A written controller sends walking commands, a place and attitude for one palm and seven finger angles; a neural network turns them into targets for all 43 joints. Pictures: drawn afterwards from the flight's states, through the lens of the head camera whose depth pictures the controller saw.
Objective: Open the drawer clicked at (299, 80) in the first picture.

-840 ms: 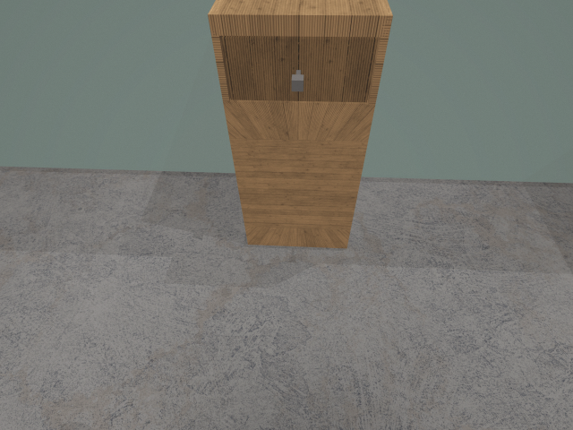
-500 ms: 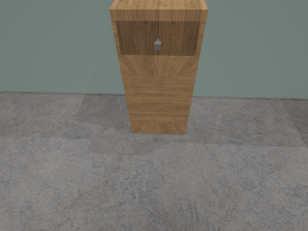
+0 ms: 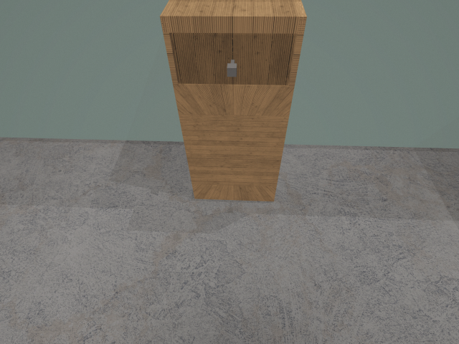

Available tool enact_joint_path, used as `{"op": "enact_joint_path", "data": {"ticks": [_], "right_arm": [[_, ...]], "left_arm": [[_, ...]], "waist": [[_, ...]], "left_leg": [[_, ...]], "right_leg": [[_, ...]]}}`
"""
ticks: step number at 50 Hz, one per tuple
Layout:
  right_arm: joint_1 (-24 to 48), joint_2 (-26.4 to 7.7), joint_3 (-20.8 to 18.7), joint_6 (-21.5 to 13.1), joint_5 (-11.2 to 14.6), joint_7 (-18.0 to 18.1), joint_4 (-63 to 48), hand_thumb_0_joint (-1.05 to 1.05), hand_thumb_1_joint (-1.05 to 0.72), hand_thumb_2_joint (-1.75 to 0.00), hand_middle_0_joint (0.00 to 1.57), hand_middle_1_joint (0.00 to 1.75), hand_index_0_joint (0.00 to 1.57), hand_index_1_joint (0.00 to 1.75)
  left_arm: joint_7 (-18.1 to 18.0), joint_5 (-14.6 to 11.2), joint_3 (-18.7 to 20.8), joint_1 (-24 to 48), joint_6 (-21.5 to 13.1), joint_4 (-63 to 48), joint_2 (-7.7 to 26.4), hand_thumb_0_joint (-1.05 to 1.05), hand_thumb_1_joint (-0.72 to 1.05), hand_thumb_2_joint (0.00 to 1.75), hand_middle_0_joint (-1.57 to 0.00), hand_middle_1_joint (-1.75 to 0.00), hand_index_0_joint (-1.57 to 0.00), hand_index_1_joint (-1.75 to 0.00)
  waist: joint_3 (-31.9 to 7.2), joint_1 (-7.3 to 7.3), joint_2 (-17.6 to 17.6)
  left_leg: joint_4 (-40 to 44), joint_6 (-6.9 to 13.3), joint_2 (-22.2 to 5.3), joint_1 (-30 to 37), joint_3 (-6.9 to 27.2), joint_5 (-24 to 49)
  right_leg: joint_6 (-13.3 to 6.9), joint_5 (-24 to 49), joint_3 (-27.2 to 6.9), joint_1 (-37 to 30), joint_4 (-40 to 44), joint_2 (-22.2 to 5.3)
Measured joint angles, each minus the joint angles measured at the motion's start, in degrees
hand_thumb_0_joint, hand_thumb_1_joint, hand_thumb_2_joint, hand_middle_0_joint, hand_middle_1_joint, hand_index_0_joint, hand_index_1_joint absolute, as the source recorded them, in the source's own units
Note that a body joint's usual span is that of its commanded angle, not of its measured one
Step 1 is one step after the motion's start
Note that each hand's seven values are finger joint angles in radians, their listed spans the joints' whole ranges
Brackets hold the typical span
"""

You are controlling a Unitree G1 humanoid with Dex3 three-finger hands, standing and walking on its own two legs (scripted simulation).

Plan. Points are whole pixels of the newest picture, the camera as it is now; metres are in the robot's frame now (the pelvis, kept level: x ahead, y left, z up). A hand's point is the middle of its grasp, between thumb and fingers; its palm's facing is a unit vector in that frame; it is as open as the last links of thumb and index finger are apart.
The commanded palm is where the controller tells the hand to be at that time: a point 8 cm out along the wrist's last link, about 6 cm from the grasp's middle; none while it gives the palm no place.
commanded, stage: take the last steps up to it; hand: left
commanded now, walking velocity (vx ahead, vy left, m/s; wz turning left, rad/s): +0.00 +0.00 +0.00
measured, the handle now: (232, 67) +0.91 +0.04 +0.02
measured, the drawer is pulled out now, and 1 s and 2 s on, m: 0.00 0.00 0.00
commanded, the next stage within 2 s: come to a stop and stand still in 1.20 s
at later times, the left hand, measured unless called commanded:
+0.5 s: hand out of the picture +0.05 +0.16 -0.18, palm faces -0.03 -0.98 -0.18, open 7.4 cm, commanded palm none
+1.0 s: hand (202, 332) +0.19 +0.08 -0.20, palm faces +0.00 -0.99 -0.12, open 7.4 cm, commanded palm none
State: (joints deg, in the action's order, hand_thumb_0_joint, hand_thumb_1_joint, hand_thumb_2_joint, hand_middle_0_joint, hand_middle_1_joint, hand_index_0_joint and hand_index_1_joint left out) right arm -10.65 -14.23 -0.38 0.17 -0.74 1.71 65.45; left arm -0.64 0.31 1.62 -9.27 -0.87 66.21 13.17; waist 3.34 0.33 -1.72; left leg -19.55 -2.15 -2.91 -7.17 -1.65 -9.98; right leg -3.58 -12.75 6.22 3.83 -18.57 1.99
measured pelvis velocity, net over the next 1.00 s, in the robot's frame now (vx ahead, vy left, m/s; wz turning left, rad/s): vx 0.21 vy -0.08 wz -0.07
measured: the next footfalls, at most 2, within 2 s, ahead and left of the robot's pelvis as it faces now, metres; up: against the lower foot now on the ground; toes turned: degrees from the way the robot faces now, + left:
right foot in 0.54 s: +0.09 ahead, -0.12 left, +0.00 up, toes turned -6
left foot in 0.88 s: +0.28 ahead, +0.06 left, +0.00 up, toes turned +7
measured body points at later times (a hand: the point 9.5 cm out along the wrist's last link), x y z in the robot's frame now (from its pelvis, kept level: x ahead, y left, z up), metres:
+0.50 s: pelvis +0.05 -0.02 -0.02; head +0.07 -0.03 +0.43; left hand +0.05 +0.22 -0.17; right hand -0.04 -0.22 -0.18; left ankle +0.01 +0.14 -0.75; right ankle +0.01 -0.09 -0.73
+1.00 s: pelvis +0.21 -0.08 -0.02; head +0.24 -0.08 +0.43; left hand +0.19 +0.13 -0.19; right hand +0.29 -0.31 -0.17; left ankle +0.24 +0.05 -0.75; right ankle +0.14 -0.16 -0.67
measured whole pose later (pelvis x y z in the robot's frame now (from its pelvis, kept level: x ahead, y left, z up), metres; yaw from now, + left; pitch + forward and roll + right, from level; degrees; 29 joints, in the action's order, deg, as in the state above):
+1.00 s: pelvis +0.21 -0.08 -0.02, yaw -4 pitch -2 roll +1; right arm -8.3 -7.9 -2.4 -4.7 -2.2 2.0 56.5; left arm 1.3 1.7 3.5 -18.1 0.6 64.8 6.9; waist 5.3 -0.2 1.8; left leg -35.3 -0.6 -5.2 -16.7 -9.6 -16.7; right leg -2.2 -25.3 2.9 23.3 -67.4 -0.4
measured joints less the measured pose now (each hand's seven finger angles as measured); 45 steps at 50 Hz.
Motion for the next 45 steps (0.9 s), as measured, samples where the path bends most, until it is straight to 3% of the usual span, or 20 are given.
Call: {"op": "enact_joint_path", "data": {"ticks": [11,19,23,26,27,28,30,33,36,41,43,45], "right_arm": [[-0.4,0.4,0.0,0.3,-0.5,0.2,0.0,0.0,-0.91,-0.9,0.2,0.3,0.2,0.3],[-6.3,4.7,-0.5,0.0,-1.4,-0.2,0.0,0.0,-0.91,-0.9,0.2,0.3,0.2,0.3],[-10.0,6.6,-1.1,-1.7,-1.7,0.4,-0.1,0.0,-0.91,-0.9,0.2,0.3,0.21,0.3],[-13.1,6.8,-1.3,-1.9,-1.7,0.7,0.8,0.0,-0.91,-0.9,0.2,0.3,0.21,0.3],[-14.3,6.9,-1.3,-1.6,-1.5,0.6,1.2,0.0,-0.91,-0.9,0.2,0.3,0.21,0.3],[-14.9,7.1,-1.4,-1.0,-1.1,0.5,1.9,0.0,-0.91,-0.9,0.2,0.3,0.21,0.3],[-14.8,7.2,-1.8,0.8,-0.6,0.0,3.2,0.0,-0.91,-0.9,0.2,0.3,0.21,0.3],[-12.5,6.8,-2.6,1.7,-0.6,-0.5,2.9,0.0,-0.91,-0.9,0.2,0.3,0.21,0.3],[-9.1,6.2,-3.1,1.0,-0.6,-0.8,0.3,0.0,-0.91,-0.9,0.2,0.3,0.2,0.3],[-1.7,5.8,-3.1,-0.8,-0.4,-1.1,-4.3,0.0,-0.91,-0.9,0.2,0.3,0.2,0.3],[1.3,5.8,-2.9,-1.8,-0.4,-0.8,-5.8,0.0,-0.91,-0.9,0.2,0.3,0.2,0.3],[3.6,5.5,-2.7,-3.5,-0.9,-0.4,-7.3,0.0,-0.91,-0.9,0.2,0.3,0.2,0.3]], "left_arm": [[-0.3,0.0,-0.1,-0.7,0.6,0.2,-0.1,0.01,0.91,0.89,-0.2,-0.3,-0.2,-0.3],[1.4,0.6,1.0,-6.5,2.1,0.2,-2.3,0.01,0.91,0.89,-0.2,-0.3,-0.2,-0.3],[2.2,0.9,1.4,-7.0,2.8,-0.2,-3.4,0.01,0.91,0.89,-0.19,-0.3,-0.2,-0.3],[2.8,0.7,1.9,-5.4,2.1,-1.7,-4.4,0.01,0.91,0.89,-0.19,-0.3,-0.2,-0.3],[3.0,0.7,2.1,-5.1,1.4,-2.6,-4.4,0.01,0.91,0.89,-0.19,-0.3,-0.2,-0.3],[2.8,0.7,2.3,-4.8,0.4,-3.2,-4.3,0.01,0.91,0.89,-0.2,-0.3,-0.2,-0.3],[1.7,0.5,2.5,-4.4,-0.6,-3.8,-4.5,0.01,0.91,0.89,-0.2,-0.3,-0.2,-0.3],[0.3,0.9,2.3,-5.1,-0.9,-3.8,-5.1,0.01,0.91,0.89,-0.19,-0.3,-0.2,-0.3],[0.0,1.1,1.9,-6.6,-1.3,-2.6,-5.8,0.0,0.91,0.89,-0.19,-0.3,-0.2,-0.3],[0.3,1.1,1.3,-9.4,-1.8,-0.6,-7.0,0.0,0.91,0.89,-0.2,-0.3,-0.2,-0.3],[0.5,0.8,1.2,-10.8,-1.7,0.1,-7.3,0.0,0.91,0.89,-0.2,-0.3,-0.2,-0.3],[0.8,0.5,1.2,-12.4,-1.2,0.4,-8.0,0.01,0.91,0.89,-0.2,-0.3,-0.2,-0.3]], "waist": [[-0.9,-0.04,0.2],[-2.4,0.47,1.9],[-1.1,1.61,2.1],[0.4,2.31,0.3],[0.4,2.2,0.0],[0.6,1.89,0.0],[1.0,1.7,-0.2],[0.6,1.05,1.0],[0.2,0.92,2.1],[1.0,-0.3,3.2],[1.7,-0.68,3.6],[1.7,-0.88,2.8]], "left_leg": [[-1.2,0.1,-0.1,-0.4,-0.5,-0.8],[-9.7,0.3,-0.5,-3.0,-2.0,-7.8],[-10.1,-0.3,-0.8,-2.6,-2.7,-9.3],[-9.7,-1.5,-2.2,-1.7,-1.7,-9.8],[-11.5,-1.1,-2.5,-2.3,-1.2,-11.1],[-16.1,-0.3,-2.9,-3.8,-1.1,-14.1],[-28.7,1.2,-3.0,-8.4,-0.5,-18.8],[-39.2,1.8,-2.8,-14.7,-2.0,-17.7],[-36.6,1.9,-2.8,-17.8,-4.1,-14.6],[-24.6,2.4,-2.3,-18.1,-6.0,-10.7],[-18.3,3.3,-1.4,-15.9,-7.1,-7.7],[-14.6,5.0,-2.1,-13.7,-7.4,-1.1]], "right_leg": [[0.2,-0.5,-0.5,0.5,-0.9,0.0],[-0.2,-7.7,-1.9,4.4,-10.9,-0.3],[0.2,-14.1,-2.4,11.2,-24.3,-1.0],[0.4,-12.3,-1.9,13.1,-21.4,-1.8],[0.4,-10.4,-2.0,12.1,-16.9,-2.2],[0.5,-6.8,-1.3,11.9,-16.1,-2.3],[-0.3,-7.1,0.4,10.4,-16.6,-1.7],[-1.4,-7.8,1.0,7.3,-12.9,-1.2],[-1.6,-6.9,0.8,4.2,-8.2,-0.6],[-1.9,-8.3,-0.2,-0.3,-5.1,0.8],[-1.8,-10.6,-0.8,-1.4,-7.1,1.1],[-0.9,-13.1,-1.3,2.5,-18.8,1.7]]}}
